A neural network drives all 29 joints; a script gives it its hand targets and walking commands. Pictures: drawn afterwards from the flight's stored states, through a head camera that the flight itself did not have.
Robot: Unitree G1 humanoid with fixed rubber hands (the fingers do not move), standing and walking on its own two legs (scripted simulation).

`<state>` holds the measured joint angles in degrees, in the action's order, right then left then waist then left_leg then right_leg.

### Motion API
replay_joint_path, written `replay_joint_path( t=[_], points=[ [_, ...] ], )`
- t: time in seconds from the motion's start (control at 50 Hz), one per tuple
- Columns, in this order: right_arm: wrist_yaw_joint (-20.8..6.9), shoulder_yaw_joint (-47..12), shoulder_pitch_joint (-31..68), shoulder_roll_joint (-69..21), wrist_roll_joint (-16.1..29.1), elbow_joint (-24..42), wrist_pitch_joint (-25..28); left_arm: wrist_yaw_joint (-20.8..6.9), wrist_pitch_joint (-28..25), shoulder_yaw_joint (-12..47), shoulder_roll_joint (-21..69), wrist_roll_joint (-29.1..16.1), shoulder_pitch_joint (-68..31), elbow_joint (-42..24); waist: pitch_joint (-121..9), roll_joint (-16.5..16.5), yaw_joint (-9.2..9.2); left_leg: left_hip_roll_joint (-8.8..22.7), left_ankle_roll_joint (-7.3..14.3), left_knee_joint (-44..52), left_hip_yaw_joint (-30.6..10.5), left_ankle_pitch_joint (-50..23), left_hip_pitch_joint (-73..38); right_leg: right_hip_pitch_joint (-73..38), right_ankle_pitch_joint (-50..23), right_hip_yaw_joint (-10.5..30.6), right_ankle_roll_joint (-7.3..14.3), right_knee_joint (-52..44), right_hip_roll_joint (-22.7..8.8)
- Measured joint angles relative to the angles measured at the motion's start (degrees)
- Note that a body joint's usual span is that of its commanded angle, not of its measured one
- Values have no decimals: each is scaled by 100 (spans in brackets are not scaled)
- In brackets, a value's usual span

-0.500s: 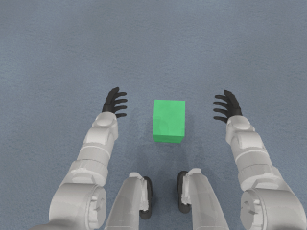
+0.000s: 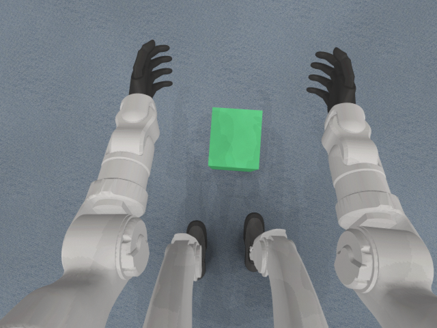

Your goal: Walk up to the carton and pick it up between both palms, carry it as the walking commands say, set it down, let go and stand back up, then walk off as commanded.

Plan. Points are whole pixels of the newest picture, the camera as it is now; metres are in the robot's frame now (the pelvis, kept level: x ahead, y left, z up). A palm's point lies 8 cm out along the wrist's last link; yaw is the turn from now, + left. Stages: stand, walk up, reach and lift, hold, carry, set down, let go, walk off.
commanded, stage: reach and lift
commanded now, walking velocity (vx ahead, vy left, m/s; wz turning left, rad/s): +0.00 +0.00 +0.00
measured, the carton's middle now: (233, 143) +0.46 -0.03 -0.54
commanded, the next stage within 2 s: none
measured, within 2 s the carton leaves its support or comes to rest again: neither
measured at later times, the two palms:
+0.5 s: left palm (167, 116) +0.49 +0.13 -0.25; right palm (310, 123) +0.46 -0.19 -0.25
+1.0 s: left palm (178, 128) +0.49 +0.13 -0.39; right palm (290, 132) +0.47 -0.18 -0.39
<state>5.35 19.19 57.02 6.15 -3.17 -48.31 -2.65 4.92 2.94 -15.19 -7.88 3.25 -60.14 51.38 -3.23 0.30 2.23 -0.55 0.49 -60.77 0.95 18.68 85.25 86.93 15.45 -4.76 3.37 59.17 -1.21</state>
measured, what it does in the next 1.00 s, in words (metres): lowers itself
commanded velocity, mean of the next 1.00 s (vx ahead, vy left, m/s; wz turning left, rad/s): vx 0.00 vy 0.00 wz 0.00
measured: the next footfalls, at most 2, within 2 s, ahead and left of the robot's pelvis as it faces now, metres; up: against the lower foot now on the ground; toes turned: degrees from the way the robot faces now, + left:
none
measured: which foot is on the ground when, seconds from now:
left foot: down 0.00-1.00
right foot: down 0.00-1.00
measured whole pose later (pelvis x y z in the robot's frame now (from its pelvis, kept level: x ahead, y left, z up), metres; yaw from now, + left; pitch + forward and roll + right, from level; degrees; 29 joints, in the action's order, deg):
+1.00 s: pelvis -0.04 +0.01 -0.24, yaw +0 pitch +43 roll +1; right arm 8.6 10.5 74.8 13.8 8.5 -62.4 -1.3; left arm 9.7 2.8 -3.7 -13.8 -8.7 -76.5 62.1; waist 8.9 0.3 2.3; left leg -0.2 1.4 -115.2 2.2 32.9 124.9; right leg 127.4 28.1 -3.3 3.5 112.8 -2.2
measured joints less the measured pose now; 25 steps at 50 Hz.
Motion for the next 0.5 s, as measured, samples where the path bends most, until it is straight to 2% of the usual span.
replay_joint_path(
  t=[0.12,0.26,0.5],
  points=[
    [-119,329,153,-39,-204,-202,62,40,37,-95,115,191,-136,100,-70,-5,-1,-7,34,-223,5,70,296,273,46,10,-36,177,-10],
    [-133,389,347,24,-242,-525,148,198,45,-60,194,261,-251,193,-158,-2,-4,3,80,-1128,52,412,1053,1035,343,59,-81,1050,-31],
    [69,-127,518,358,495,-537,131,526,126,556,4,-294,-448,79,-34,4,27,-7,119,-3056,91,1007,2538,2546,915,180,-126,2980,-21]
  ],
)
